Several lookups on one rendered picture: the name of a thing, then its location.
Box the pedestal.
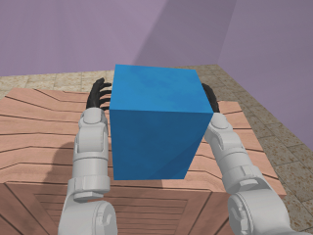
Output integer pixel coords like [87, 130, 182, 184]
[0, 87, 287, 235]

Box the robot left upper arm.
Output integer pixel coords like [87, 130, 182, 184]
[58, 200, 118, 235]

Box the robot left forearm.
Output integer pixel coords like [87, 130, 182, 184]
[58, 107, 111, 235]

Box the robot right forearm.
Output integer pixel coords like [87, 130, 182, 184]
[203, 113, 291, 225]

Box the carton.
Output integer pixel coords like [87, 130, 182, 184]
[109, 64, 214, 180]

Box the robot left hand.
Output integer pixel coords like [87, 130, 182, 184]
[85, 77, 112, 111]

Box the robot right upper arm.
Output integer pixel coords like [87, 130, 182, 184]
[227, 188, 313, 235]

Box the robot right hand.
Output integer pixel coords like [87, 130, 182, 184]
[201, 83, 220, 113]

